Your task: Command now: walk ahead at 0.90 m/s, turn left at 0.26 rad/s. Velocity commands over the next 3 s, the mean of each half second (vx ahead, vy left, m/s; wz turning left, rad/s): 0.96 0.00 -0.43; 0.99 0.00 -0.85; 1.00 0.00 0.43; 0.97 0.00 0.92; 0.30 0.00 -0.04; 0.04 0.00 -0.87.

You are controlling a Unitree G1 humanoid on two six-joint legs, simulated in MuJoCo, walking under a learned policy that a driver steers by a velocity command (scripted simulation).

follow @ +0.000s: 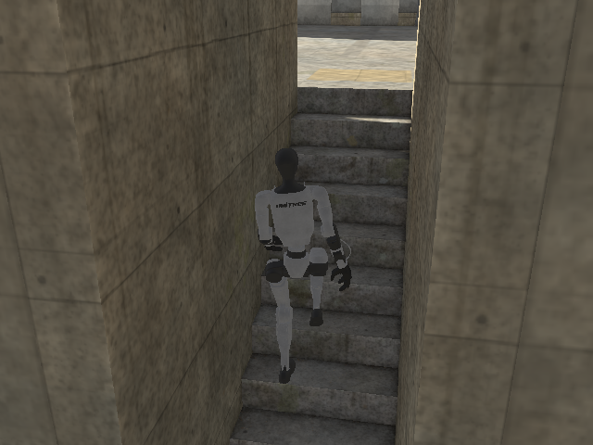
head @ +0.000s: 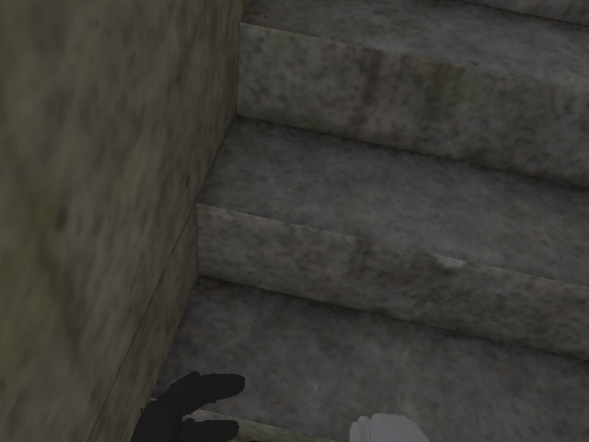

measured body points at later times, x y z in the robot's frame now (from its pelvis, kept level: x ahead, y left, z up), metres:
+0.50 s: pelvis +0.29 -0.02 +0.20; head +0.33 +0.07 +0.64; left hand +0.35 +0.20 +0.00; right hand +0.59 -0.17 +0.26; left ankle +0.41 +0.07 -0.29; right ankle +0.21 -0.03 -0.53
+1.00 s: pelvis +0.46 -0.21 +0.37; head +0.46 -0.21 +0.82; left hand +0.71 +0.00 +0.28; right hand +0.47 -0.52 +0.27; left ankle +0.42 +0.08 -0.29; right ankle +0.46 -0.35 -0.32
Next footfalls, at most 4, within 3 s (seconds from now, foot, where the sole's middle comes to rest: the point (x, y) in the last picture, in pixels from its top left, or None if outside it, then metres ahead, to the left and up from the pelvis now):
0.24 right None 0.25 -0.03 -0.57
0.52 left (234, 402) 0.44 0.09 -0.38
1.02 right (510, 395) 0.48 -0.38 -0.38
1.44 left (522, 209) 0.74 -0.39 -0.19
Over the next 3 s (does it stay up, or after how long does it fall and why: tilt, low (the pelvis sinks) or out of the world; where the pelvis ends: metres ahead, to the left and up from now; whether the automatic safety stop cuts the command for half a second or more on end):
stays up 1.23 -0.27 0.96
